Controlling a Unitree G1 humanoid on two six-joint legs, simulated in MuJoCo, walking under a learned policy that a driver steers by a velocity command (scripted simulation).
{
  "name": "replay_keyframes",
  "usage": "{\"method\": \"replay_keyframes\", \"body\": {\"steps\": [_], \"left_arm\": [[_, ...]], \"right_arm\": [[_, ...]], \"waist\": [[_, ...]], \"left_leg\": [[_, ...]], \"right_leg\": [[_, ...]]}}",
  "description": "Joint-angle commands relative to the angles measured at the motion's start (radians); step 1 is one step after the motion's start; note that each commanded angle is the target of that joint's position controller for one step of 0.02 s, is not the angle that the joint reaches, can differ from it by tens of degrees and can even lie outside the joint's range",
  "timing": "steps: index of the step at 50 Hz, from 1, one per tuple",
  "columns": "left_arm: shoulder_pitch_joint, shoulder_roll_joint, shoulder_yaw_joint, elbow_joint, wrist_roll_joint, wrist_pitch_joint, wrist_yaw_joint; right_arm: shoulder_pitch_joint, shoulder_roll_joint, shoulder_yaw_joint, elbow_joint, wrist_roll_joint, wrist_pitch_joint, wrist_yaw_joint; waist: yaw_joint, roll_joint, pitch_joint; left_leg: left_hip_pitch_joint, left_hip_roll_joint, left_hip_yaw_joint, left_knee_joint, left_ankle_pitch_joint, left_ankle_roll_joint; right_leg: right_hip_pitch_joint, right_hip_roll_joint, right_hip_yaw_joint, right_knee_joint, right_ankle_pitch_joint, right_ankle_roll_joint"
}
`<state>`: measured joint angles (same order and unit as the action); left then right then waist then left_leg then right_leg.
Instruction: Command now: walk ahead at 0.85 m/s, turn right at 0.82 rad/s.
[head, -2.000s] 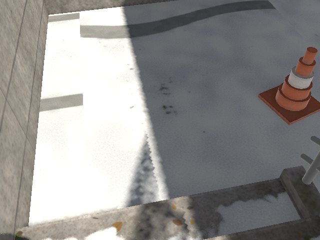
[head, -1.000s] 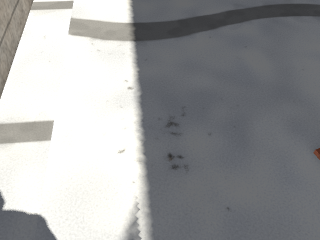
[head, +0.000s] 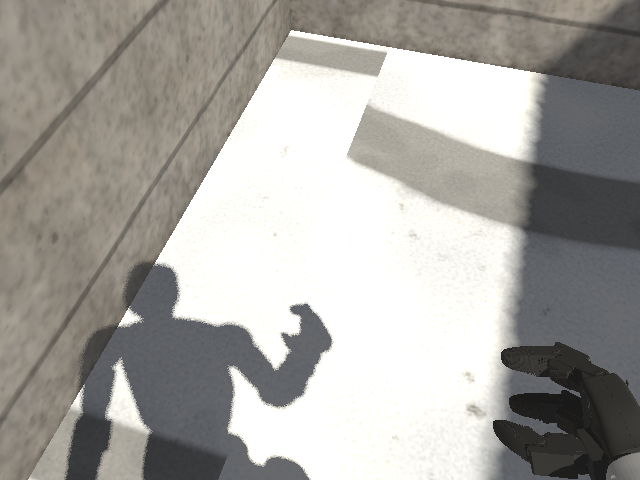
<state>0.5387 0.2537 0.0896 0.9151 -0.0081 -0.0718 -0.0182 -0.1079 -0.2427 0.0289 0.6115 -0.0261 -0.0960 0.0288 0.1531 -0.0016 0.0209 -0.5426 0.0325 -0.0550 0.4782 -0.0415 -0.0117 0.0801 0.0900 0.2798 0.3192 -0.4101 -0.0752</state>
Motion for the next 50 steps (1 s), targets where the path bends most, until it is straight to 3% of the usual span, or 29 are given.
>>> {"method": "replay_keyframes", "body": {"steps": [1, 2, 3, 4, 5, 6, 7, 8, 10, 14, 19, 20, 21, 22, 23, 24, 25, 26, 29, 31, 36, 39, 42, 43, 44, 45, 46, 47, 50], "left_arm": [[-0.103, 0.184, 0.041, -0.112, -0.002, -0.013, 0.002], [-0.050, 0.025, 0.005, -0.155, -0.035, -0.011, 0.017], [-0.001, 0.093, 0.006, -0.192, -0.026, 0.004, 0.032], [-0.084, 0.136, 0.015, -0.169, 0.000, 0.023, 0.041], [-0.175, 0.131, 0.014, -0.176, 0.014, 0.033, 0.035], [-0.216, 0.102, 0.011, -0.220, -0.042, 0.028, 0.040], [-0.309, 0.126, 0.018, -0.245, -0.042, 0.037, 0.037], [-0.276, 0.098, 0.015, -0.276, -0.046, 0.045, 0.028], [-0.313, 0.068, -0.001, -0.311, -0.046, 0.064, 0.012], [-0.337, 0.084, -0.009, -0.324, -0.019, 0.070, -0.027], [-0.206, 0.234, 0.054, -0.302, -0.010, 0.080, -0.045], [-0.115, 0.272, 0.077, -0.279, -0.013, 0.079, -0.031], [-0.177, 0.321, 0.078, -0.292, -0.025, 0.077, -0.007], [-0.280, 0.381, 0.066, -0.395, 0.031, 0.059, -0.011], [-0.294, 0.345, 0.067, -0.430, 0.028, 0.060, -0.021], [-0.337, 0.326, 0.061, -0.438, 0.005, 0.056, -0.022], [-0.381, 0.279, 0.049, -0.441, -0.018, 0.059, -0.010], [-0.409, 0.256, 0.038, -0.445, -0.024, 0.063, 0.003], [-0.442, 0.239, 0.032, -0.441, -0.007, 0.082, 0.031], [-0.409, 0.208, 0.018, -0.416, 0.006, 0.084, 0.048], [-0.417, 0.092, -0.041, -0.351, 0.035, 0.088, 0.047], [-0.426, 0.158, -0.024, -0.316, 0.041, 0.095, 0.039], [-0.446, 0.168, -0.015, -0.296, 0.007, 0.103, 0.054], [-0.435, 0.159, -0.013, -0.285, -0.008, 0.103, 0.058], [-0.396, 0.138, -0.009, -0.293, 0.002, 0.101, 0.066], [-0.463, 0.155, -0.001, -0.333, 0.031, 0.103, 0.074], [-0.531, 0.146, -0.002, -0.356, 0.036, 0.102, 0.077], [-0.522, 0.147, 0.004, -0.342, 0.018, 0.105, 0.075], [-0.520, 0.115, 0.006, -0.314, 0.009, 0.113, 0.071]], "right_arm": [[0.434, -0.234, -0.092, 0.041, -0.028, -0.020, -0.054], [0.522, -0.304, -0.108, 0.042, -0.069, -0.018, -0.068], [0.494, -0.328, -0.123, 0.043, -0.046, -0.008, -0.058], [0.413, -0.199, -0.098, 0.022, -0.037, -0.002, -0.051], [0.383, -0.111, -0.072, 0.029, -0.028, -0.004, -0.047], [0.325, -0.119, -0.088, 0.030, 0.021, -0.010, -0.047], [0.312, -0.096, -0.084, 0.054, 0.028, -0.012, -0.050], [0.305, -0.107, -0.088, 0.064, 0.018, -0.019, -0.053], [0.233, -0.093, -0.096, 0.069, 0.036, -0.013, -0.056], [0.116, -0.199, -0.126, 0.061, 0.057, 0.006, -0.068], [0.138, -0.268, -0.153, 0.059, 0.092, 0.014, -0.068], [0.148, -0.235, -0.143, 0.052, 0.082, 0.019, -0.061], [0.248, -0.102, -0.108, 0.051, 0.020, 0.026, -0.046], [0.374, -0.136, -0.099, 0.025, 0.012, 0.021, -0.034], [0.308, -0.236, -0.106, 0.007, 0.027, 0.014, -0.020], [0.226, -0.259, -0.109, -0.015, 0.037, 0.016, -0.019], [0.194, -0.248, -0.109, -0.009, 0.022, 0.024, -0.031], [0.189, -0.236, -0.107, -0.001, 0.015, 0.034, -0.040], [0.226, -0.189, -0.096, 0.035, 0.010, 0.051, -0.042], [0.252, -0.154, -0.082, 0.063, 0.014, 0.061, -0.051], [0.253, -0.118, -0.059, 0.080, 0.030, 0.089, -0.057], [0.209, -0.186, -0.079, 0.053, 0.037, 0.085, -0.048], [0.258, -0.180, -0.084, 0.054, 0.042, 0.073, -0.031], [0.284, -0.182, -0.086, 0.060, 0.034, 0.070, -0.023], [0.302, -0.255, -0.105, 0.057, 0.019, 0.064, -0.021], [0.318, -0.323, -0.126, 0.044, 0.024, 0.063, -0.022], [0.373, -0.317, -0.128, 0.042, -0.009, 0.058, -0.023], [0.356, -0.290, -0.126, 0.039, -0.010, 0.053, -0.027], [0.275, -0.240, -0.127, 0.009, 0.060, 0.076, -0.062]], "waist": [[-0.290, 0.026, -0.254], [-0.267, 0.248, -0.380], [-0.213, 0.364, -0.478], [-0.207, 0.178, -0.345], [-0.216, 0.090, -0.211], [-0.205, 0.184, -0.151], [-0.210, 0.130, -0.102], [-0.162, 0.194, -0.098], [-0.139, 0.135, -0.024], [-0.108, 0.092, -0.048], [-0.009, 0.068, -0.143], [0.041, 0.001, -0.162], [-0.064, -0.282, -0.129], [-0.150, -0.355, -0.322], [-0.081, -0.185, -0.468], [-0.092, -0.086, -0.362], [-0.124, 0.029, -0.273], [-0.152, 0.043, -0.210], [-0.189, 0.014, -0.165], [-0.167, 0.009, -0.209], [-0.155, -0.088, -0.199], [-0.135, -0.150, -0.077], [-0.160, -0.130, -0.065], [-0.166, -0.087, -0.050], [-0.124, 0.102, -0.046], [-0.146, 0.280, 0.018], [-0.205, 0.302, -0.026], [-0.187, 0.204, -0.049], [-0.152, 0.094, -0.082]], "left_leg": [[0.720, 0.101, -0.073, 0.005, -0.198, 0.053], [0.982, 0.429, -0.439, -0.023, -0.113, 0.114], [0.991, 0.518, -0.725, -0.066, 0.078, 0.205], [0.872, 0.454, -0.535, -0.045, 0.207, 0.197], [0.747, 0.386, -0.329, -0.028, 0.431, 0.179], [0.729, 0.311, -0.211, -0.045, 0.511, 0.160], [0.663, 0.239, -0.118, -0.089, 0.504, 0.124], [0.626, 0.267, -0.091, -0.093, 0.549, 0.149], [0.514, 0.272, -0.012, -0.149, 0.499, 0.161], [0.371, 0.204, 0.196, -0.181, 0.457, 0.122], [0.411, 0.190, 0.250, 0.185, 0.642, 0.062], [0.296, 0.149, 0.245, 0.405, 0.413, 0.029], [0.081, 0.015, 0.249, 0.716, -0.527, -0.021], [-0.155, -0.124, 0.075, 1.041, -0.714, -0.072], [-0.203, -0.100, -0.095, 1.076, -0.588, -0.051], [-0.218, -0.071, -0.110, 0.992, -0.504, -0.033], [-0.197, -0.038, -0.115, 0.915, -0.448, -0.032], [-0.152, -0.027, -0.119, 0.838, -0.420, -0.034], [0.003, -0.029, -0.069, 0.635, -0.399, -0.057], [0.042, -0.018, -0.032, 0.570, -0.340, -0.087], [0.238, 0.031, -0.011, 0.408, -0.159, -0.080], [0.206, 0.009, 0.027, 0.358, -0.251, -0.047], [0.214, -0.001, 0.053, 0.169, -0.228, -0.001], [0.234, 0.005, 0.025, 0.036, -0.080, 0.028], [0.275, 0.120, -0.185, -0.032, 0.242, 0.090], [0.302, 0.270, -0.456, -0.129, 0.395, 0.239], [0.347, 0.338, -0.619, -0.208, 0.326, 0.334], [0.375, 0.294, -0.560, -0.192, 0.208, 0.303], [0.414, 0.156, -0.407, -0.141, 0.080, 0.187]], "right_leg": [[-0.369, -0.065, 0.019, 0.563, 0.655, -0.030], [-0.650, 0.040, -0.113, 0.881, -0.059, -0.006], [-0.762, 0.012, -0.176, 1.073, -0.144, -0.003], [-0.813, -0.064, -0.196, 1.095, -0.057, -0.003], [-0.818, -0.083, -0.219, 1.056, -0.014, 0.011], [-0.868, -0.139, -0.186, 1.074, -0.004, 0.053], [-0.862, -0.157, -0.211, 1.026, 0.023, 0.046], [-0.845, -0.176, -0.205, 1.005, 0.037, 0.058], [-0.845, -0.199, -0.226, 0.834, 0.034, 0.084], [-0.574, -0.154, -0.325, 0.432, 0.389, 0.084], [-0.253, -0.032, -0.386, 0.278, 0.410, -0.042], [-0.086, -0.022, -0.351, 0.211, 0.482, -0.083], [0.036, -0.142, -0.154, 0.215, 0.927, -0.143], [0.224, -0.393, 0.372, 0.199, 1.114, -0.402], [0.260, -0.441, 0.494, 0.054, 0.762, -0.422], [0.155, -0.396, 0.439, 0.018, 0.566, -0.361], [0.030, -0.339, 0.375, 0.010, 0.445, -0.287], [-0.088, -0.298, 0.313, 0.010, 0.468, -0.257], [-0.282, -0.216, 0.137, 0.029, 0.698, -0.214], [-0.288, -0.223, 0.056, 0.079, 0.910, -0.211], [-0.403, -0.208, -0.046, 0.051, 0.617, -0.145], [-0.399, -0.244, -0.018, 0.041, 0.399, -0.144], [-0.307, -0.268, -0.015, 0.127, 0.483, -0.116], [-0.297, -0.228, -0.051, 0.191, 0.458, -0.069], [-0.363, -0.106, -0.153, 0.387, 0.347, 0.008], [-0.562, 0.056, -0.274, 0.543, -0.003, 0.091], [-0.675, 0.073, -0.196, 0.737, -0.242, 0.108], [-0.687, 0.036, -0.141, 0.824, -0.201, 0.103], [-0.682, -0.005, -0.132, 0.777, -0.017, 0.125]]}}
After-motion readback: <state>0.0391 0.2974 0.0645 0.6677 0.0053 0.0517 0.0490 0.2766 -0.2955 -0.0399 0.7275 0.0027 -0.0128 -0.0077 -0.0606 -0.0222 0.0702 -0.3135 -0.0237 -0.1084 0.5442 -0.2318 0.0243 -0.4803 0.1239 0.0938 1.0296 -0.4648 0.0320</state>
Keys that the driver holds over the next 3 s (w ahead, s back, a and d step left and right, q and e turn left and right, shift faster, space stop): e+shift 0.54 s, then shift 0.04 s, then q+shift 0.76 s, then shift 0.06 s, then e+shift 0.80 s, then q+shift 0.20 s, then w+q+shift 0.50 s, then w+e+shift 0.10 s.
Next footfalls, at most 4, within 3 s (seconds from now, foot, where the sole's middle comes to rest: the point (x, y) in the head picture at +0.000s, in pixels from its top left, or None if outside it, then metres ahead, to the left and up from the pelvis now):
0.02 left None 0.20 0.15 -0.76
0.42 right None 0.43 -0.12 -0.76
0.86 left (330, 441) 0.53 0.09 -0.77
1.28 right None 0.44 -0.10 -0.76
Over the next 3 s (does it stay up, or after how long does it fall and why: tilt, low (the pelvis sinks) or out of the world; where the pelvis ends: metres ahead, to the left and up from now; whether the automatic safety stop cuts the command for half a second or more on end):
stays up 0.75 0.01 0.00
